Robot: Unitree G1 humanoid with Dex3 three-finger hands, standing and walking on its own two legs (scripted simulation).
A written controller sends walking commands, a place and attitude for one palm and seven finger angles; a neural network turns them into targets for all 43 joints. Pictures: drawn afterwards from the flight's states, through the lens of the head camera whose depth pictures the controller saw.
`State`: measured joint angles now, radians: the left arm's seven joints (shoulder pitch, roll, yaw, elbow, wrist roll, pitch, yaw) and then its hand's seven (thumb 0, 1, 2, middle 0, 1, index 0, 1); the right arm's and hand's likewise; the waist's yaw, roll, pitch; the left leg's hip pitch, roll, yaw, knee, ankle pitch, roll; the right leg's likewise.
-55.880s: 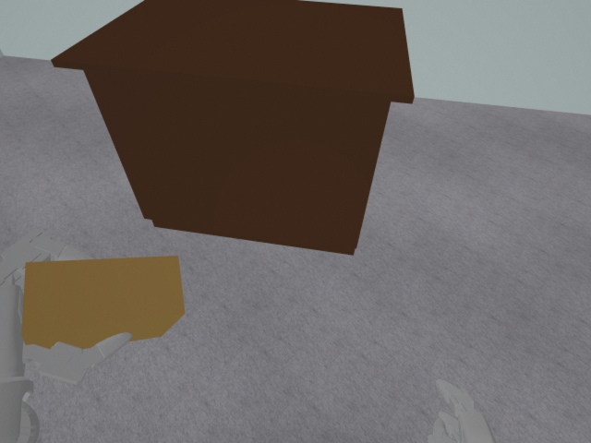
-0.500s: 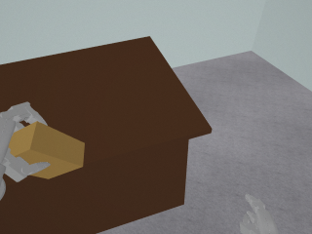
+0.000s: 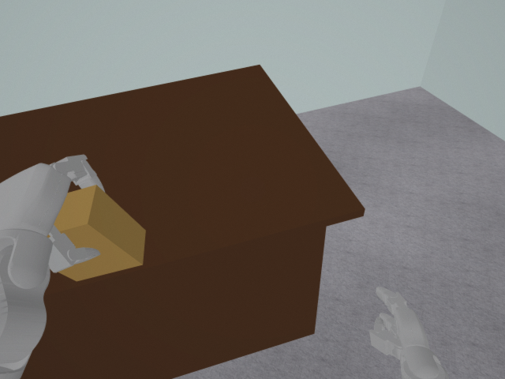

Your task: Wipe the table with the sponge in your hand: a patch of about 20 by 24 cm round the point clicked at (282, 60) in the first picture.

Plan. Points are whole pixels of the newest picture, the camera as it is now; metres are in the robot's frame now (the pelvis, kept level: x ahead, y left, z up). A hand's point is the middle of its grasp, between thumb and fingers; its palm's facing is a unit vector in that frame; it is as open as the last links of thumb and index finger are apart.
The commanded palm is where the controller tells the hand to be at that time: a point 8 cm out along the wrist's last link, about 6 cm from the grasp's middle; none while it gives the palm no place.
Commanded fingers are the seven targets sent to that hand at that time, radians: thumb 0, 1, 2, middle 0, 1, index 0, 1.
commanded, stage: turn the palm down, sponge in hand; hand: left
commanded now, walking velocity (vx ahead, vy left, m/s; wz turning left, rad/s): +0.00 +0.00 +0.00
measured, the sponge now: (95, 243) +0.24 +0.28 +0.13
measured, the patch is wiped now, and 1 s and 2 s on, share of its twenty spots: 1.00 1.00 1.00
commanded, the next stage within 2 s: move the sponge above the wiping area in 0.82 s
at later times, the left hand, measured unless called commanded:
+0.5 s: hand (72, 211) +0.24 +0.27 +0.21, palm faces +0.23 -0.06 -0.97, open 10.1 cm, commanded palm +0.19 +0.27 +0.28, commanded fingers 0.00 0.10 1.30 -1.20 -1.60 -1.20 -1.60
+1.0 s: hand (88, 211) +0.24 +0.25 +0.20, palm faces +0.24 -0.07 -0.97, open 10.1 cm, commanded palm +0.19 +0.25 +0.28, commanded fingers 0.00 0.10 1.30 -1.20 -1.60 -1.20 -1.60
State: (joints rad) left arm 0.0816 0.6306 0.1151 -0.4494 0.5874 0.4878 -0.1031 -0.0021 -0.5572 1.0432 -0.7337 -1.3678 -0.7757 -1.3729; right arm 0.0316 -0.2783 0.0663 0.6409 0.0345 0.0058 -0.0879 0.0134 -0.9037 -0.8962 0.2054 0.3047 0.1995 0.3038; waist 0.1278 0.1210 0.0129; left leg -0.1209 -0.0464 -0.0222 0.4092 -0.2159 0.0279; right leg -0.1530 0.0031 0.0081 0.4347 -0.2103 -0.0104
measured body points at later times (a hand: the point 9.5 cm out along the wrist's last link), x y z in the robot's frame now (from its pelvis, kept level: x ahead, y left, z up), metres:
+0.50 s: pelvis -0.01 -0.01 +0.00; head -0.02 -0.07 +0.45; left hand +0.22 +0.27 +0.26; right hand +0.26 -0.19 -0.08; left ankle +0.01 +0.10 -0.74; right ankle +0.02 -0.11 -0.74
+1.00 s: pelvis -0.01 -0.02 +0.00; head -0.04 -0.09 +0.44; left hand +0.22 +0.25 +0.26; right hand +0.25 -0.22 -0.08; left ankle +0.01 +0.10 -0.74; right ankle +0.02 -0.11 -0.74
